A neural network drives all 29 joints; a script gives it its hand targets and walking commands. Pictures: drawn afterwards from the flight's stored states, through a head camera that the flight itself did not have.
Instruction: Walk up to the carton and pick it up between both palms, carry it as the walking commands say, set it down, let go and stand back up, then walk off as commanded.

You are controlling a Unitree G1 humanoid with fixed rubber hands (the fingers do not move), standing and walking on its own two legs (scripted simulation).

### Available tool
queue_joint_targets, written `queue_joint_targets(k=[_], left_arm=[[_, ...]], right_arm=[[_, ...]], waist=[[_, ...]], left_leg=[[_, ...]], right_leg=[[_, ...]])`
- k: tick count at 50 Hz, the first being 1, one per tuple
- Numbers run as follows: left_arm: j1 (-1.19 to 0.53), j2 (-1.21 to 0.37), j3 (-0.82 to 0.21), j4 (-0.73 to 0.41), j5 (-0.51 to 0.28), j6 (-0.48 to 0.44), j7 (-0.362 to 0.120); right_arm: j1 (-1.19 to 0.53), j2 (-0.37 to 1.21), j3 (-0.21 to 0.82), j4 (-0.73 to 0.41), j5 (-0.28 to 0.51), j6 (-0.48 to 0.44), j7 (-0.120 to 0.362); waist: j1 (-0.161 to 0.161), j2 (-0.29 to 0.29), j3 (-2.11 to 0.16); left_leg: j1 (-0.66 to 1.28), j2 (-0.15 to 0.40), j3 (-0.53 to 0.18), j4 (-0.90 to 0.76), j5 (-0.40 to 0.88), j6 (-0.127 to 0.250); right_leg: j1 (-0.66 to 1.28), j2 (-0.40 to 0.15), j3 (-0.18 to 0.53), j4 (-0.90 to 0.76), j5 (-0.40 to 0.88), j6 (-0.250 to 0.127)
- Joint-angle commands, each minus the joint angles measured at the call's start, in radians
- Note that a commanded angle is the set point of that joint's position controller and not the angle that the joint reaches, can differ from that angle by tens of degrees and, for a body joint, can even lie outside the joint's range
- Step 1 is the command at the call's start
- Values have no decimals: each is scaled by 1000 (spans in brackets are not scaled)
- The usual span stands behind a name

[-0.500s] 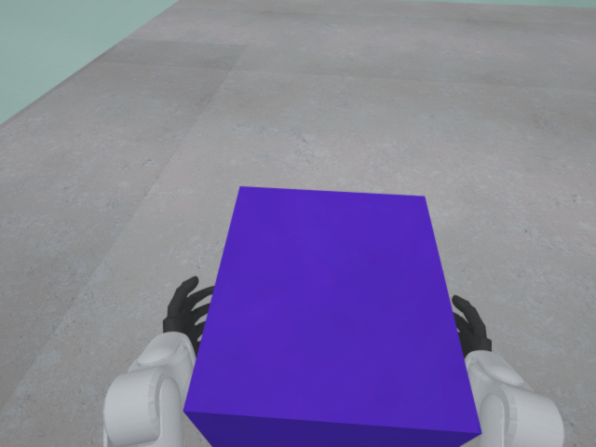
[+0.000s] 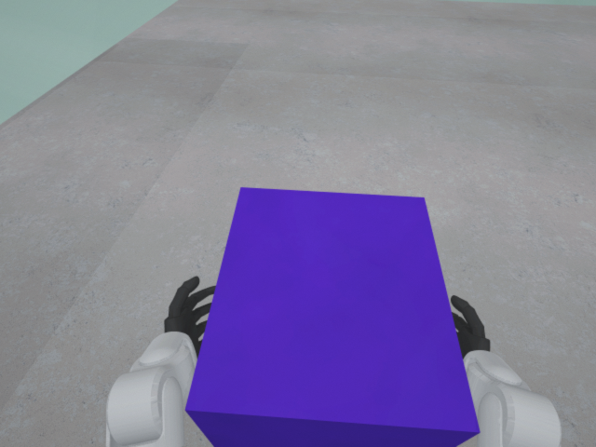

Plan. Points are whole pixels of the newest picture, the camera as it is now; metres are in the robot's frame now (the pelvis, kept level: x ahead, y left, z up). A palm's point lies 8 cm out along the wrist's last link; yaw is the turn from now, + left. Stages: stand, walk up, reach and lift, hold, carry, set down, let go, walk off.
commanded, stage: carry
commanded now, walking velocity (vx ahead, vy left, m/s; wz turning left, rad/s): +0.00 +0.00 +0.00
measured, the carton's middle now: (322, 335) +0.28 +0.00 +0.00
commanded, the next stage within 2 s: none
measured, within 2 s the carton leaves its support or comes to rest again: neither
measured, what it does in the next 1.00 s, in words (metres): shifts its weight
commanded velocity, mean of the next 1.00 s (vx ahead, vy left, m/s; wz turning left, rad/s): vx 0.00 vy -0.13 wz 0.00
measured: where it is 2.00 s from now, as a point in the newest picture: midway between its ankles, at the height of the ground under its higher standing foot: outside the picture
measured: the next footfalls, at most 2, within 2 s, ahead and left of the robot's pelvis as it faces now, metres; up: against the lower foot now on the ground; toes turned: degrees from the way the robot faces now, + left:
none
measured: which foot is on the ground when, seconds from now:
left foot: down 0.00-1.00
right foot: down 0.00-1.00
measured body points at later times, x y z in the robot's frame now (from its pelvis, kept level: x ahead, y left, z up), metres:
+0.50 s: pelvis +0.00 +0.00 +0.00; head -0.02 +0.00 +0.45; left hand +0.25 +0.17 +0.06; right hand +0.25 -0.18 +0.05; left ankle +0.03 +0.10 -0.73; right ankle -0.01 -0.13 -0.73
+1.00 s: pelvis +0.00 -0.06 -0.01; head -0.01 -0.07 +0.44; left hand +0.24 +0.11 +0.07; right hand +0.24 -0.24 +0.06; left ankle +0.03 +0.09 -0.73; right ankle -0.01 -0.13 -0.73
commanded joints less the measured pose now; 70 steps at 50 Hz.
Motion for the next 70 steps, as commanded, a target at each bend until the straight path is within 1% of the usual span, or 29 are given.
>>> queue_joint_targets(k=[1,2,3,8,9,14,18,20,23,26,30,35,39,41,44,49,50,52,54,57,60,62,63,64,65,66,68,69,70], left_arm=[[-473,-587,-668,-30,-116,-62,-124],[-496,-615,-698,-83,-138,-59,-123],[-470,-572,-657,-7,-109,-63,-124],[-477,-569,-649,0,-100,-75,-126],[-475,-600,-677,-47,-123,-69,-125],[-476,-564,-643,11,-98,-84,-128],[-477,-595,-674,-47,-117,-84,-125],[-468,-544,-622,45,-81,-93,-126],[-463,-721,-802,-240,-216,-43,-120],[-445,-720,-810,-280,-233,23,-104],[-427,-671,-796,-317,-225,88,-86],[-424,-678,-785,-302,-216,130,-88],[-461,-710,-802,-344,-232,131,-94],[-462,-732,-810,-357,-245,131,-97],[-443,-737,-807,-361,-246,130,-98],[-442,-746,-812,-357,-248,129,-102],[-437,-740,-809,-356,-243,129,-104],[-419,-746,-804,-336,-239,128,-107],[-428,-734,-796,-331,-238,127,-112],[-425,-743,-794,-334,-237,126,-113],[-420,-740,-805,-334,-233,125,-113],[-443,-752,-818,-338,-238,122,-110],[-448,-753,-826,-348,-242,119,-109],[-459,-757,-832,-356,-244,118,-109],[-452,-769,-843,-362,-249,117,-112],[-490,-785,-876,-389,-265,112,-112],[-497,-806,-872,-374,-267,103,-113],[-483,-809,-856,-359,-269,101,-117],[-456,-786,-841,-340,-262,101,-118]], right_arm=[[-483,552,660,-154,110,-37,99],[-497,576,681,-205,129,-34,98],[-468,534,638,-122,97,-38,100],[-487,532,635,-123,96,-51,103],[-493,562,670,-179,119,-46,100],[-480,532,632,-109,89,-59,103],[-491,559,666,-176,117,-60,104],[-480,503,605,-84,77,-71,104],[-485,671,792,-383,204,-18,97],[-444,679,790,-393,219,45,92],[-379,669,771,-354,217,121,91],[-417,694,783,-369,213,159,91],[-433,745,808,-413,231,167,100],[-429,762,811,-424,238,168,102],[-417,765,807,-424,245,168,106],[-392,766,801,-404,237,168,110],[-393,761,805,-403,237,167,113],[-389,767,813,-403,232,167,113],[-398,756,812,-403,225,167,112],[-425,759,819,-408,239,169,115],[-383,761,804,-369,239,169,123],[-401,774,804,-370,246,163,126],[-393,767,798,-374,244,158,127],[-386,750,790,-383,239,150,126],[-362,764,791,-375,233,147,128],[-356,771,782,-380,226,139,132],[-399,779,787,-393,228,131,133],[-409,786,798,-398,230,130,132],[-387,776,794,-386,220,132,128]], waist=[[3,11,-198],[3,28,-197],[2,26,-200],[3,35,-186],[3,17,-188],[4,24,-205],[4,40,-202],[2,39,-208],[-1,38,-196],[-11,96,-205],[-16,104,-182],[-3,91,-143],[-15,-59,-162],[-20,-56,-196],[-20,-50,-201],[-18,62,-205],[-16,66,-196],[-13,5,-175],[-15,-120,-137],[-2,-172,-115],[-9,-127,-138],[-24,-33,-173],[-26,66,-214],[-24,229,-236],[-17,263,-218],[-24,275,-209],[-2,176,-171],[3,90,-163],[-2,-4,-204]], left_leg=[[101,98,-129,-112,193,-2],[101,101,-129,-118,210,-3],[103,103,-133,-122,201,-2],[95,106,-137,-135,163,-3],[88,104,-139,-134,160,-3],[111,103,-131,-115,223,-2],[112,102,-129,-119,211,-4],[125,105,-128,-121,227,-5],[126,155,-163,-157,238,-13],[148,223,-231,-177,258,9],[163,281,-266,-168,228,36],[35,230,-184,-102,104,-20],[3,126,-53,78,47,-74],[19,116,-35,118,42,-77],[68,127,-44,90,115,-67],[149,239,-161,17,364,-28],[126,246,-173,9,338,-24],[68,200,-110,63,245,-52],[-31,133,-35,146,11,-84],[-105,68,6,295,-253,-111],[-36,69,-7,193,-156,-101],[141,139,-52,-9,125,-81],[257,230,-163,-34,395,-53],[330,347,-313,-97,608,-2],[306,378,-302,-118,629,39],[237,363,-265,-130,553,49],[130,285,-141,-110,319,-11],[101,224,-76,-27,257,-50],[63,172,-47,56,175,-80]], right_leg=[[36,-68,55,-32,125,-63],[36,-66,47,-24,117,-61],[34,-60,44,-27,105,-61],[31,-59,45,-32,90,-60],[35,-60,46,-31,93,-60],[38,-63,47,-27,119,-62],[31,-64,44,-24,109,-63],[24,-54,38,-22,103,-63],[9,-22,16,4,62,-47],[-45,11,5,64,15,-39],[-108,27,5,64,-46,-40],[-15,-7,23,-13,46,-62],[6,-122,127,-63,248,-117],[13,-136,126,-56,307,-142],[-24,-111,87,-22,291,-135],[-106,-36,6,93,121,-86],[-107,-34,18,83,92,-85],[-76,-71,67,10,120,-102],[-35,-137,152,-79,171,-146],[-8,-188,201,-150,237,-204],[-3,-150,116,-60,407,-196],[-83,-105,47,69,415,-134],[-159,-60,16,161,293,-89],[-243,2,-5,237,35,-50],[-251,27,7,249,-170,-46],[-204,29,25,255,-197,-51],[-99,34,3,59,-68,-57],[-35,3,37,-54,91,-64],[54,-82,119,-53,361,-89]])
